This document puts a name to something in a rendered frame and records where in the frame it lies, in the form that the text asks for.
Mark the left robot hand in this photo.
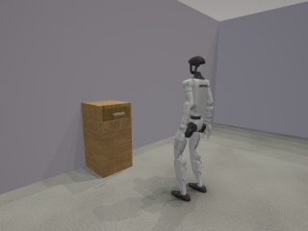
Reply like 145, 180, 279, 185
173, 131, 185, 152

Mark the right robot forearm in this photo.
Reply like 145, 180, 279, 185
204, 104, 214, 125

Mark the cabinet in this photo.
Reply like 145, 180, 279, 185
81, 100, 133, 178

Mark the handle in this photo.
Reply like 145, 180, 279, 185
112, 112, 125, 116

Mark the left robot forearm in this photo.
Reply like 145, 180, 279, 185
179, 101, 192, 133

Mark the right robot upper arm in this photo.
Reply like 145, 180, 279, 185
206, 79, 214, 107

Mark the left robot upper arm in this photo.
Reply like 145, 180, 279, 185
182, 79, 194, 110

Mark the drawer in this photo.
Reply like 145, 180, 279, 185
102, 106, 130, 122

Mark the right robot hand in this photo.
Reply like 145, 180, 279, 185
201, 124, 212, 140

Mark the robot right thigh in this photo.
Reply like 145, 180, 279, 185
189, 123, 207, 161

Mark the right robot foot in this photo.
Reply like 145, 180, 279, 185
188, 182, 207, 193

